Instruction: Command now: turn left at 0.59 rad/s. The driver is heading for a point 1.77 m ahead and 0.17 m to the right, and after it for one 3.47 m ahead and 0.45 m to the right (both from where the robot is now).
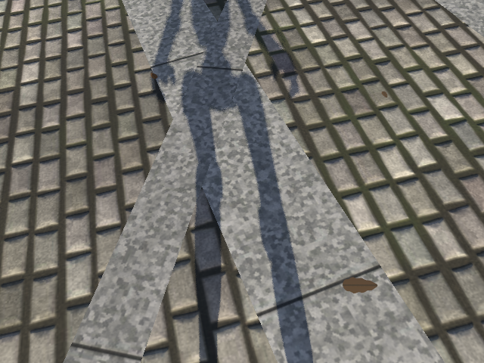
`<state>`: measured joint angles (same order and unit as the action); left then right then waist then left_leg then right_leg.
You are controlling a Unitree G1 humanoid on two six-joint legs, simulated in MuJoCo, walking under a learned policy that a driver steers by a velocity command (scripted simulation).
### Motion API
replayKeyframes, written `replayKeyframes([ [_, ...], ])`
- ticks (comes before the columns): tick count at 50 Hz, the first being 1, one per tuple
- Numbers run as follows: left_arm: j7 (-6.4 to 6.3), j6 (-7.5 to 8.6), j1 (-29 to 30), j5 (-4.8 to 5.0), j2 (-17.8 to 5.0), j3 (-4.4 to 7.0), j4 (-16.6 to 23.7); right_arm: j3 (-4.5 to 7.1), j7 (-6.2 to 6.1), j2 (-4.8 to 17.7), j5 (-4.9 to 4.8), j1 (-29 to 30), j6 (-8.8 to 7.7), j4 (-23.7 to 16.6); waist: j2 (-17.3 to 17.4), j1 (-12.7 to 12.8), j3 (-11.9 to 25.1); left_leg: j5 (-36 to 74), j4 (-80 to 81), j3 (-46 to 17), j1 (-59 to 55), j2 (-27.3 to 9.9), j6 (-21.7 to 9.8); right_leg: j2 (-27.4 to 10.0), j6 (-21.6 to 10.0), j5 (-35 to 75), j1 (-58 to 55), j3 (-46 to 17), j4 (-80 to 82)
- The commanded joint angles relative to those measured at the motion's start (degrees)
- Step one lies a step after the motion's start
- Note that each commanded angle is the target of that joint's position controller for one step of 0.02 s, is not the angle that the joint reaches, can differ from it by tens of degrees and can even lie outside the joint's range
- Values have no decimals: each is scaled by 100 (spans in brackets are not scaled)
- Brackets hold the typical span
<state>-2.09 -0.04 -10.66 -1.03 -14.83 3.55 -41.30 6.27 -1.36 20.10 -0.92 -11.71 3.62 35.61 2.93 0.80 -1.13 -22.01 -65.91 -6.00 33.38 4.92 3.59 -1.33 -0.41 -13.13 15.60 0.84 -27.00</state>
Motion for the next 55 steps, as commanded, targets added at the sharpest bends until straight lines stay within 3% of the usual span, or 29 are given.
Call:
replayKeyframes([
  [1,-87,10,198,-3,-805,175,439,42,10,219,-61,286,-36,-515,-1181,90,202,198,115,271,634,-322,225,-1223,-1079,1497,-992,-841,915],
  [3,-88,-27,-32,4,-963,235,372,-24,44,111,-25,490,-56,-636,-1272,247,370,22,746,321,415,-479,269,-1379,-1180,1778,-1315,-823,824],
  [5,-35,-41,15,43,-1118,285,357,-99,89,-9,24,514,-75,-684,-1334,247,493,-261,1426,480,-211,-542,196,-1452,-1229,2069,-1178,-690,749],
  [8,65,-37,76,143,-1223,312,304,-84,120,92,14,379,-68,-619,-1440,208,555,-225,2345,737,-936,-445,42,-1533,-1265,2363,-1019,-662,620],
  [11,95,-37,173,292,-1109,246,180,-79,156,35,30,-88,-76,-372,-1281,-109,548,1184,4396,898,-2083,-295,-345,-1367,-949,2258,-709,-491,153],
  [12,117,6,-118,261,-917,176,39,-60,134,186,51,-134,-79,-377,-972,-87,666,1925,4751,517,-2871,-521,-511,-1192,-545,1674,-244,-310,-83],
  [13,176,66,-186,-23,-493,19,127,-9,56,571,99,-259,-76,-449,303,52,1042,3695,4592,-867,-3825,-1688,-826,-715,13,-91,635,187,-1149],
  [14,167,94,20,-52,-393,-33,293,-53,70,617,243,66,-123,-472,1266,73,881,4141,4462,-1511,-3291,-2513,-1803,-282,340,-2010,1246,202,-1514],
  [15,114,63,319,9,-796,70,295,-108,103,328,293,114,-225,-480,860,-231,798,3528,4629,-1453,-2949,-2396,-2067,-366,467,-2180,1207,-112,-2113],
  [16,111,28,331,88,-917,136,232,-176,113,182,314,231,-308,-371,777,-153,654,3231,4686,-1173,-2807,-2149,-1903,-366,486,-2043,1222,-224,-2439],
  [18,57,-76,114,57,-919,187,38,-172,106,240,188,555,-393,-305,678,-47,444,3140,4670,-827,-2594,-1862,-1620,-369,561,-1614,1213,-309,-2570],
  [20,68,-94,-99,68,-746,149,-73,-218,91,133,183,689,-401,-215,520,80,465,3553,4582,-494,-2312,-1655,-1561,-304,607,-1276,775,-260,-2438],
  [22,85,-74,-48,93,-559,72,-93,-238,94,49,183,707,-379,-129,514,9,495,3504,4486,-388,-2345,-1551,-1551,-267,589,-1116,503,-174,-1847],
  [24,95,-61,39,109,-533,39,-79,-253,97,32,173,641,-351,-12,518,-72,518,3296,4424,-538,-2428,-1597,-1600,-227,549,-958,275,-134,-1222],
  [26,117,-36,-155,85,-485,6,-171,-300,104,-47,114,721,-336,96,406,107,495,2679,4341,-537,-2267,-1477,-1422,-155,438,78,-341,-52,13],
  [27,123,-19,-183,0,-578,1,-190,-321,114,-109,108,545,-363,203,214,103,488,2118,4351,-515,-2088,-1332,-1168,-236,348,937,-757,-210,396],
  [28,107,-9,-197,-42,-844,32,-146,-337,124,-151,185,386,-398,281,-129,-29,465,1400,4212,-366,-1906,-1067,-893,-569,218,1781,-1008,-570,421],
  [29,105,-7,-74,42,-1193,132,-274,-303,138,-136,215,156,-412,300,-890,-375,314,931,4344,-7,-1948,-711,-688,-543,-13,1184,-629,-453,127],
  [30,138,18,10,78,-878,82,-233,-303,118,-10,242,430,-391,355,-789,-103,205,830,4173,132,-2195,-600,-514,-450,-117,452,-250,-453,276],
  [31,145,47,23,27,-704,23,-266,-272,95,19,200,560,-370,368,-708,-74,106,835,4096,156,-2206,-590,-498,-421,-73,164,-114,-458,367],
  [34,116,146,-4,10,-601,-25,-376,-275,24,-97,176,516,-287,488,-674,-63,84,1172,4070,128,-2186,-630,-550,-330,56,244,-147,-373,355],
  [43,40,138,-88,47,-549,-74,-684,-236,-23,-120,137,254,-324,1098,-281,-19,47,1422,4105,170,-2180,-628,-442,-222,21,268,-291,-294,302],
  [55,34,112,-141,71,-443,-116,-1186,-252,-107,-100,110,37,-328,1865,-294,-55,-23,1606,4155,243,-2301,-624,-402,-106,-6,433,-337,-202,377],
])
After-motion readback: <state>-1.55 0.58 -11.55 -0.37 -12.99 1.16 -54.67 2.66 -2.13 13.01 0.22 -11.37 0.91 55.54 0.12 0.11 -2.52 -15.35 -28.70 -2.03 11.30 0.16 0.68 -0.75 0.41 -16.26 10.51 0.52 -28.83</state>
